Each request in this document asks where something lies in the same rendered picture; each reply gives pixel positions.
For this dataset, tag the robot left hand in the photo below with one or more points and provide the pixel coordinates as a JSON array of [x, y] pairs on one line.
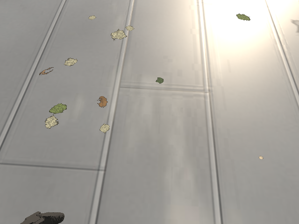
[[44, 218]]

